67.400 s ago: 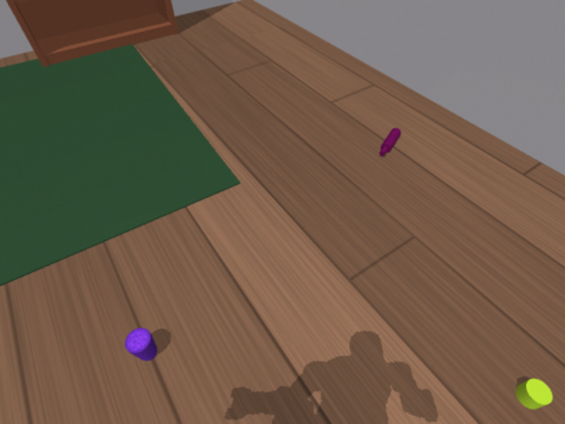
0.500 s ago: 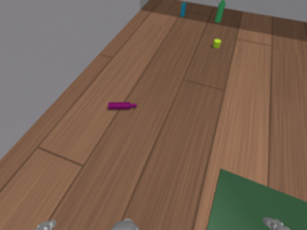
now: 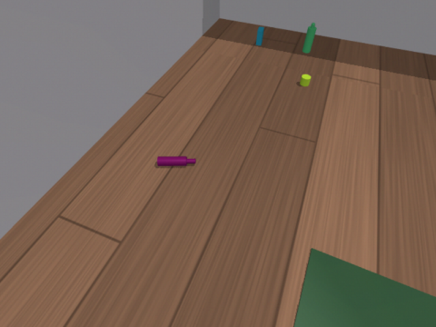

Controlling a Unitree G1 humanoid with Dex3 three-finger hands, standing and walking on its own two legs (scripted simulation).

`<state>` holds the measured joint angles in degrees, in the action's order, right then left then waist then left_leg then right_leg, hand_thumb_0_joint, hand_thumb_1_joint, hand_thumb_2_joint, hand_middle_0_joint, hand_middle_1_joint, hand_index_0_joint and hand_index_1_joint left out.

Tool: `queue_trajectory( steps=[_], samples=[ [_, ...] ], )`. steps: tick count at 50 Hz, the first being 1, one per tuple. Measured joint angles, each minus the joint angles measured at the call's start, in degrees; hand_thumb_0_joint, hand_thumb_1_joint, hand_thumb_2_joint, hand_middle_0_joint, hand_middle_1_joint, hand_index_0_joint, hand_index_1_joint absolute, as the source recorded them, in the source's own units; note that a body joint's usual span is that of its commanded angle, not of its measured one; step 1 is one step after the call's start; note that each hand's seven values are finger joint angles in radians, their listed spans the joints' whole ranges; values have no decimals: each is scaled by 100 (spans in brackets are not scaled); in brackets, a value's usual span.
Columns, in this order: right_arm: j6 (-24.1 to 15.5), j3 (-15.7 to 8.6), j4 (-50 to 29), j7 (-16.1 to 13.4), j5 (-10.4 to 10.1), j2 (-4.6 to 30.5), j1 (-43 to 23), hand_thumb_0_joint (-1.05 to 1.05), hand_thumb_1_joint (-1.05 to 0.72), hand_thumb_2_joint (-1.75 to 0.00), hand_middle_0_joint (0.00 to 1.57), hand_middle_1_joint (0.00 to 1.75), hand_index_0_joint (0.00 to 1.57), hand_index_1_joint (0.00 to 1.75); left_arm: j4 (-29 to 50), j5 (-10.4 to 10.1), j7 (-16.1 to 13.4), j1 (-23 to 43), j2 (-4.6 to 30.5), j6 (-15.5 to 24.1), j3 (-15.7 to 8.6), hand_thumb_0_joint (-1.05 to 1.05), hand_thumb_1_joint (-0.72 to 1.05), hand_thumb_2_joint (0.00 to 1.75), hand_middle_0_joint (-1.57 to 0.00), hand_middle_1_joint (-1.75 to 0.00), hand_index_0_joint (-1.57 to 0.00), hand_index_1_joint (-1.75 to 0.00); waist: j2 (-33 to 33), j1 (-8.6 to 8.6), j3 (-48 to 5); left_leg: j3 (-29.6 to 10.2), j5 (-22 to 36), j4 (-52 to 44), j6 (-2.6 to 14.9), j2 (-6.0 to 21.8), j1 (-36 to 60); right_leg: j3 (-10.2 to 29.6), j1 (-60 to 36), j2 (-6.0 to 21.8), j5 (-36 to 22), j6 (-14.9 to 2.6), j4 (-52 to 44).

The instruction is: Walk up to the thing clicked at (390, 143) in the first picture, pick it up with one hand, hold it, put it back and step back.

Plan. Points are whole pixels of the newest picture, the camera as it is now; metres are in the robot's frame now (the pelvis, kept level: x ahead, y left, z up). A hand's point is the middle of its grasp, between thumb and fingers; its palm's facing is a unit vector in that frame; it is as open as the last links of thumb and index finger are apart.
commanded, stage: step back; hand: left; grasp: from above
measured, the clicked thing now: (176, 161) +1.11 +0.27 -0.74
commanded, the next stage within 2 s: stand in 0.62 s
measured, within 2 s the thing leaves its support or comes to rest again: neither
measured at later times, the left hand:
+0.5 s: hand out of the picture +0.13 +0.28 -0.15, palm faces +0.02 -0.94 -0.34, open 7.4 cm
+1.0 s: hand out of the picture +0.13 +0.27 -0.14, palm faces -0.02 -0.94 -0.34, open 7.4 cm
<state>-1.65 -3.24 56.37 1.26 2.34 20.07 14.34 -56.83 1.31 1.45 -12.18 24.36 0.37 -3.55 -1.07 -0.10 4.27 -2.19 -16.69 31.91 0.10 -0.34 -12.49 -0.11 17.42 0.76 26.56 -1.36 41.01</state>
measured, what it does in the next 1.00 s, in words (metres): shifts its weight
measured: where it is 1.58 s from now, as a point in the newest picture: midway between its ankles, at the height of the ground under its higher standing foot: outside the picture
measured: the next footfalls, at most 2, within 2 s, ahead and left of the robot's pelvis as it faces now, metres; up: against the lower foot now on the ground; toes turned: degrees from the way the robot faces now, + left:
none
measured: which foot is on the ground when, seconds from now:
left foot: down 0.00-1.00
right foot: down 0.00-1.00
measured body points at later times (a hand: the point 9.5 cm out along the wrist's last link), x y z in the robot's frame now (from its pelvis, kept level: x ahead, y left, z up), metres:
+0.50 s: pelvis +0.05 +0.02 +0.00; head +0.07 +0.03 +0.45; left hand +0.12 +0.33 -0.13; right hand +0.16 -0.28 -0.12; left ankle +0.07 +0.14 -0.73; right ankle +0.03 -0.12 -0.73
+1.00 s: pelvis +0.05 +0.01 +0.02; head +0.06 +0.01 +0.47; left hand +0.13 +0.32 -0.12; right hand +0.14 -0.29 -0.11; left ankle +0.07 +0.14 -0.73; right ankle +0.03 -0.12 -0.73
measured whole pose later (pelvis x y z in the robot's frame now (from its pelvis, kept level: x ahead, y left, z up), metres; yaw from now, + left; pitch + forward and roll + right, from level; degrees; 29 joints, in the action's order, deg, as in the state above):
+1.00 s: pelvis +0.05 +0.01 +0.02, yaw +1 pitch -2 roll +0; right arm -1.0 -1.1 65.9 0.8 0.5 19.8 3.6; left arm -65.3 0.6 0.7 -5.0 20.3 1.1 0.0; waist -0.2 -0.1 3.6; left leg 0.9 -8.7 19.0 -0.8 1.2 -7.9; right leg -0.5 4.2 1.6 12.0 1.3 18.6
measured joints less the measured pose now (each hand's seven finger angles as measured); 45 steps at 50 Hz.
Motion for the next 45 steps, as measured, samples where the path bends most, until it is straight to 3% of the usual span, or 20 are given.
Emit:
queue_trajectory(
  steps=[3, 6, 9, 13, 15, 16, 19, 22, 33, 45],
  samples=[
    [122, 9, 1, -30, -70, 95, -14, 1, -90, -90, 20, 30, 21, 30, 8, 42, -43, 111, -71, 115, -25, 1, 91, 90, -20, -30, -20, -30, 214, -20, 25, -125, -303, 493, -53, 161, -147, -168, -289, -142, -1069, 18, -734],
    [227, 5, 103, -105, -79, 122, -43, 1, -90, -90, 20, 30, 21, 30, 56, 83, -60, 167, -178, 182, -9, 1, 90, 90, -20, -30, -20, -30, 265, 46, -42, -320, -1065, 1434, 31, -21, -518, -242, -292, -130, -947, -19, -609],
    [183, -11, 134, -102, -86, 206, -80, 1, -90, -90, 20, 30, 21, 30, 87, 65, -67, 189, -304, 216, 43, 1, 90, 90, -20, -30, -20, -30, 294, 108, -30, -231, -1011, 1787, 45, -43, -771, -250, -406, -51, -906, 9, -711],
    [96, -27, 168, -66, -75, 260, -171, 1, -90, -90, 20, 30, 21, 30, 61, 45, -45, 230, -323, 177, 118, 1, 90, 90, -21, -30, -21, -30, 241, 119, 10, 28, -668, 847, 28, 131, -627, -259, -444, 76, -783, 119, -639],
    [58, -39, 212, -85, -62, 242, -254, 1, -90, -90, 20, 30, 21, 30, 42, 8, -54, 277, -289, 116, 153, 1, 90, 90, -21, -30, -21, -30, 153, 105, 75, 123, 186, 299, -24, 105, -429, -238, -414, 172, -622, 194, -418],
    [53, -35, 249, -106, -50, 196, -322, 1, -90, -90, 20, 30, 21, 30, 22, -20, -70, 302, -268, 73, 166, 1, 90, 90, -21, -30, -21, -30, 59, 124, 109, 191, 244, 283, -41, 52, -387, -173, -406, 236, -569, 229, -342],
    [52, 46, 304, -103, -65, 87, -492, 1, -90, -90, 20, 30, 21, 30, -81, -99, -97, 374, -244, -33, 197, 1, 90, 90, -21, -30, -20, -30, -3, 134, 85, 249, 72, 332, -24, 84, -390, -66, -449, 167, -590, 167, -469],
    [65, 138, 373, -104, -93, -24, -685, 1, -90, -90, 20, 30, 21, 30, -189, -106, -108, 459, -231, -9, 214, 1, 90, 90, -20, -30, -20, -30, 10, 137, 73, 228, 66, 227, -43, 172, -334, -81, -607, 76, -746, 261, -817],
    [58, 223, 578, -97, -181, -151, -1321, 1, -90, -90, 20, 30, 21, 30, -495, -99, -113, 717, -304, 48, 288, 1, 91, 90, -20, -30, -20, -30, 74, 140, -10, 277, 363, -468, -45, 158, 40, -54, -979, 86, -1081, 288, -1550],
    [53, 218, 841, -47, -190, -53, -1222, 1, -90, -90, 20, 30, 21, 30, -793, -80, -80, 754, -415, 76, 371, 1, 90, 90, -20, -30, -20, -30, 106, 42, -68, 302, 730, -1177, -71, 145, 414, -46, -1305, 93, -1411, 285, -2177]
  ],
)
